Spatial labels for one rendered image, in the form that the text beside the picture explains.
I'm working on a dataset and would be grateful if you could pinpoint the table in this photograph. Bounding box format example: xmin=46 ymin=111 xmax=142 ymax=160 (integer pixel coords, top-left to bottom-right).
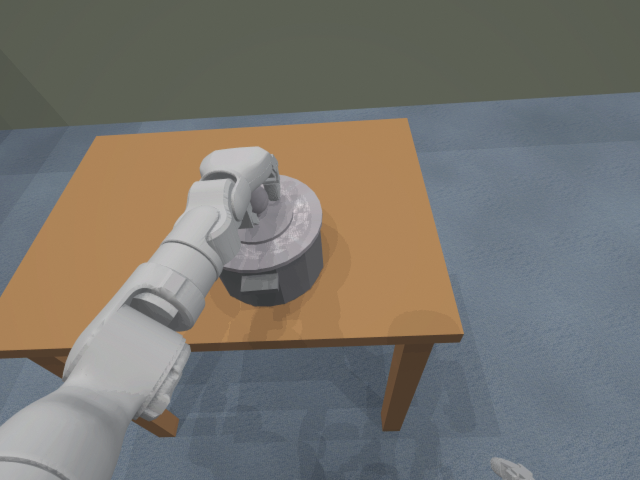
xmin=0 ymin=118 xmax=464 ymax=437

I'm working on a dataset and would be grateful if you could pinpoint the knob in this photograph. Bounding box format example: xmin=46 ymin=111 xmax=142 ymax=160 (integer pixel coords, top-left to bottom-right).
xmin=250 ymin=186 xmax=269 ymax=215

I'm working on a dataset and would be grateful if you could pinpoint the left robot hand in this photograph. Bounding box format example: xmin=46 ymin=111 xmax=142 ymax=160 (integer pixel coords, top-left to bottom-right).
xmin=200 ymin=146 xmax=281 ymax=229

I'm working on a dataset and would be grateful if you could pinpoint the right robot hand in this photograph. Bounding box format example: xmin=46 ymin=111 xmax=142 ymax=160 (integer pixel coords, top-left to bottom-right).
xmin=490 ymin=457 xmax=535 ymax=480

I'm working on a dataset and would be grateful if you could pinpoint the robot left forearm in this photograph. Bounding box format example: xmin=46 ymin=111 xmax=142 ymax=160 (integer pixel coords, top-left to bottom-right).
xmin=62 ymin=167 xmax=251 ymax=382

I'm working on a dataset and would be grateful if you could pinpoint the lid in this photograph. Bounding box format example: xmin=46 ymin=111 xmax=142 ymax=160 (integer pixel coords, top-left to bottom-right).
xmin=223 ymin=175 xmax=322 ymax=273

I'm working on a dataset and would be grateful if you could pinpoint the pot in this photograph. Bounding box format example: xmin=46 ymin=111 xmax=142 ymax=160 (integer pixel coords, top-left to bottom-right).
xmin=219 ymin=232 xmax=323 ymax=306

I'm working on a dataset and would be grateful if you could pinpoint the robot left upper arm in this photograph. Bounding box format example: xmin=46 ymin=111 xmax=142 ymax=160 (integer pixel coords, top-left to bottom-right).
xmin=0 ymin=304 xmax=191 ymax=480

